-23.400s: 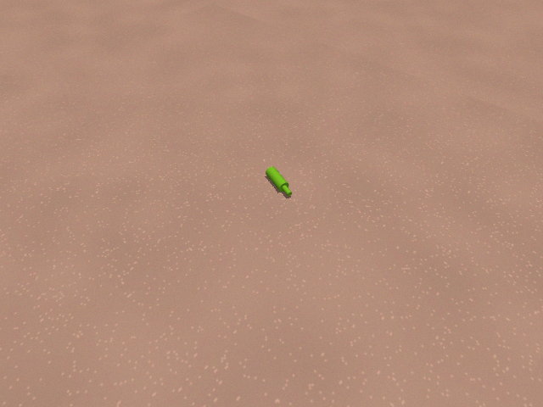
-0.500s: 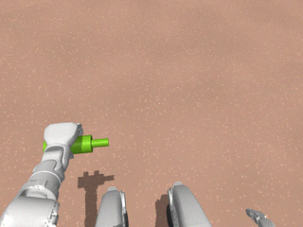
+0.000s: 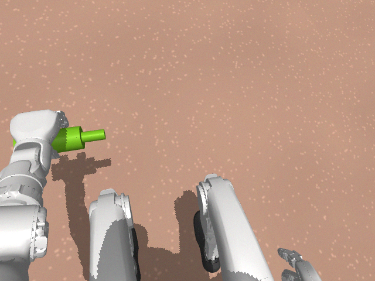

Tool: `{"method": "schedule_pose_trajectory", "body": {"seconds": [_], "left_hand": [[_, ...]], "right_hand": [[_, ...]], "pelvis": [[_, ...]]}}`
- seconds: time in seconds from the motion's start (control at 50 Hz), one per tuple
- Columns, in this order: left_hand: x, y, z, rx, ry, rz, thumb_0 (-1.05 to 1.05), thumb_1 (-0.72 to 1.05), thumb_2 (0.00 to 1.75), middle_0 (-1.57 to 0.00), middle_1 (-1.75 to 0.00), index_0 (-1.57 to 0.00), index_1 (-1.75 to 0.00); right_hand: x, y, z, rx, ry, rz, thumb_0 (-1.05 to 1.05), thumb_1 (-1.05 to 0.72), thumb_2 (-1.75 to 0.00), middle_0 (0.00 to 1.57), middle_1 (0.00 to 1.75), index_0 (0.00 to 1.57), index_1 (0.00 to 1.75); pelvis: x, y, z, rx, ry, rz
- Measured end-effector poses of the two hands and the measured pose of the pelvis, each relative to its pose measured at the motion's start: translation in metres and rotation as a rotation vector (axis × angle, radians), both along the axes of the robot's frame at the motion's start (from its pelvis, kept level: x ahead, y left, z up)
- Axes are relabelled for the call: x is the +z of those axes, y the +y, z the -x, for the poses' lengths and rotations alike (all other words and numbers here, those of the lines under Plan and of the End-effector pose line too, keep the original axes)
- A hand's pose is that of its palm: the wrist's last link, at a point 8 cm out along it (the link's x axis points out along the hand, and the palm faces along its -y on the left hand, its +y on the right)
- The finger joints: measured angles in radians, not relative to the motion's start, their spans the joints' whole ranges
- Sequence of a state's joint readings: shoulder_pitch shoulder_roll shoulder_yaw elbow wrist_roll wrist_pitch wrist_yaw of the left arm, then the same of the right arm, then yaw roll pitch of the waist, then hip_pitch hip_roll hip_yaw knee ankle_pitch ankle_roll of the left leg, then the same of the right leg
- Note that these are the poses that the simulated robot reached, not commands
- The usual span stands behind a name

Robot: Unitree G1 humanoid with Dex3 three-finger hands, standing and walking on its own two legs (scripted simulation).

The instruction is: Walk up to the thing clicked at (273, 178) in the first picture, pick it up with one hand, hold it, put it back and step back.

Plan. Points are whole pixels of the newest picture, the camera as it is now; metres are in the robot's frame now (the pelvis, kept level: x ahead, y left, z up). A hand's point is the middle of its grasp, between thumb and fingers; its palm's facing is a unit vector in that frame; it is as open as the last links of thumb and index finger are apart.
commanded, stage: crouch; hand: left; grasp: from above
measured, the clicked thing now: (63, 140) +0.45 +0.24 -0.20
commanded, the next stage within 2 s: lower in 0.72 s
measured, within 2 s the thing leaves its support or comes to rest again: rests again in 1.98 s
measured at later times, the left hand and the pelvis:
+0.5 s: hand (56, 143) +0.46 +0.27 -0.25, palm faces -0.45 -0.06 -0.89, open 8.5 cm; pelvis +0.00 -0.01 -0.08, yaw -3 degrees
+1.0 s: hand (61, 143) +0.47 +0.28 -0.30, palm faces -0.47 -0.06 -0.88, open 8.4 cm; pelvis +0.00 -0.01 -0.12, yaw -5 degrees
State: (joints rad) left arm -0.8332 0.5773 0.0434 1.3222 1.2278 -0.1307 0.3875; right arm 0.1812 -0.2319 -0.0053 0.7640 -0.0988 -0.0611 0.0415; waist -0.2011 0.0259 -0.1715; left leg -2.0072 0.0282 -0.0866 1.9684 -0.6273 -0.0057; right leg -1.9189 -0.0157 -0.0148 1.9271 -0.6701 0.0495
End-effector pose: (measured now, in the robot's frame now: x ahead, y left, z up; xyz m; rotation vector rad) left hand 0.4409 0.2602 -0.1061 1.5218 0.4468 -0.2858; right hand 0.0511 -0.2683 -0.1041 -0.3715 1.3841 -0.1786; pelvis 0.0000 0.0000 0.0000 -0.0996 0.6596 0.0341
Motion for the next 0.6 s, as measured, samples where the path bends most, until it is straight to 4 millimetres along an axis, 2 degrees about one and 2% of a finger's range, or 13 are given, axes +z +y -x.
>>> {"method": "schedule_pose_trajectory", "body": {"seconds": [0.22, 0.6], "left_hand": [[-0.041, 0.012, -0.021, 0.039, -0.014, -0.016, -0.02, 0.21, 0.32, -0.79, -0.46, -0.84, -0.37], [-0.103, 0.013, -0.022, 0.009, 0.001, 0.009, -0.01, 0.25, 0.22, -0.8, -0.44, -0.86, -0.35]], "right_hand": [[-0.032, -0.017, 0.0, 0.039, 0.039, -0.005, 0.01, -0.9, -0.89, 0.21, 0.3, 0.21, 0.3], [-0.081, -0.016, 0.026, 0.025, 0.111, -0.021, 0.0, -0.9, -0.89, 0.21, 0.3, 0.21, 0.3]], "pelvis": [[-0.039, -0.006, -0.002, -0.017, 0.003, 0.01], [-0.093, -0.006, 0.006, -0.04, -0.031, 0.021]]}}
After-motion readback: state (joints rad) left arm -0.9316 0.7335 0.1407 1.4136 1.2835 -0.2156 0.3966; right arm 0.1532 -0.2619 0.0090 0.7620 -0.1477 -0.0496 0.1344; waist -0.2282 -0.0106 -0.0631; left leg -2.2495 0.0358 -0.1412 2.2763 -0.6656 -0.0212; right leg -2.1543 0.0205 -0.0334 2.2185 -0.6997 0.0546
